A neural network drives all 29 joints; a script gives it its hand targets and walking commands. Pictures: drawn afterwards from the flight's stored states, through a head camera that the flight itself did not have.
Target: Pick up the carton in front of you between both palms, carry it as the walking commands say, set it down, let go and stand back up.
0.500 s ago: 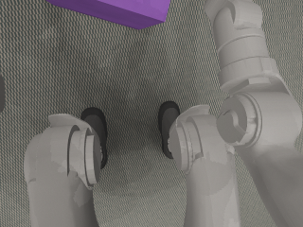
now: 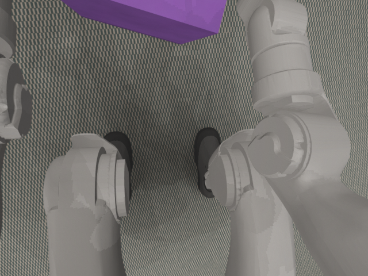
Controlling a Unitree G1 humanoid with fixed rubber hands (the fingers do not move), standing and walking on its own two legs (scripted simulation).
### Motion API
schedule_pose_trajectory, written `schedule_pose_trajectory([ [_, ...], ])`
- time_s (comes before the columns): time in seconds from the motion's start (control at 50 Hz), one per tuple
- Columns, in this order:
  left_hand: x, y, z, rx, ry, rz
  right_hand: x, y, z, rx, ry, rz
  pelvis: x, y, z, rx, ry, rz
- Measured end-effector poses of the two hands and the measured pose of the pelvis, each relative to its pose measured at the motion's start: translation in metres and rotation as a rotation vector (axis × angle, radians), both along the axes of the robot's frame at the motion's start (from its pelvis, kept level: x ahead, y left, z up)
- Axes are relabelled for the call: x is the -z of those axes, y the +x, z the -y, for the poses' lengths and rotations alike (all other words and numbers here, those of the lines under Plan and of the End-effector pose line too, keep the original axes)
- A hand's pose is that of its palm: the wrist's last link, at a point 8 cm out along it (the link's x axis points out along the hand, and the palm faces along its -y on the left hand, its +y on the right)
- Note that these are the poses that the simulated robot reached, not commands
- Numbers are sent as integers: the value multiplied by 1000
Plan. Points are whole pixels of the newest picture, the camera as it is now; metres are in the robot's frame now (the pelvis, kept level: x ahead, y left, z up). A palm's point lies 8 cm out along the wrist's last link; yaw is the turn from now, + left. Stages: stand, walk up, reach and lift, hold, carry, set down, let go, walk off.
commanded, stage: reach and lift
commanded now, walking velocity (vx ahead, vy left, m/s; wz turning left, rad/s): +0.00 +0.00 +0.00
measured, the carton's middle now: out of the picture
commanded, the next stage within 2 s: none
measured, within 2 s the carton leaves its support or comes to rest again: leaves its support in 0.24 s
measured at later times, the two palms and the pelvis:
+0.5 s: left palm out of the picture +0.55 +0.22 -0.06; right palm out of the picture +0.53 -0.08 -0.06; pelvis -0.01 -0.01 +0.03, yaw +3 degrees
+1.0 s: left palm out of the picture +0.50 +0.21 +0.08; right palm out of the picture +0.50 -0.09 +0.09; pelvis +0.00 -0.01 +0.14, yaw +5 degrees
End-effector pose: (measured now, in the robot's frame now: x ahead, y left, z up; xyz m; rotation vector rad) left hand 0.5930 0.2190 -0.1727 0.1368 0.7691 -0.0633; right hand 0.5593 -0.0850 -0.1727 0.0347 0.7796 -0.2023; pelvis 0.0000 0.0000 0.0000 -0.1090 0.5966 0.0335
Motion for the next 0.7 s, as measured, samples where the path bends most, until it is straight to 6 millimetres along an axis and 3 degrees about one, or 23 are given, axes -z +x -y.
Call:
schedule_pose_trajectory([
  [0.18, 2, -5, 1, 9, -22, 10, -3, 6, 2, 17, 2, 6, 6, 4, -7, 6, -3, -9],
  [0.28, -6, -10, 2, -12, 2, 20, -20, 5, 0, 40, -4, 33, 5, 4, -8, -3, -5, -22],
  [0.4, -60, -22, 4, -63, -8, 66, -70, -10, -2, 60, -1, 102, -9, 1, 0, -29, 3, -51],
  [0.54, -133, -54, -2, -126, -17, 55, -133, -35, -7, 29, 14, 96, -42, -9, 12, -52, 16, -98],
  [0.7, -180, -72, 4, -139, -19, 48, -183, -50, -1, 13, 0, 90, -81, -18, 16, -64, 19, -136],
])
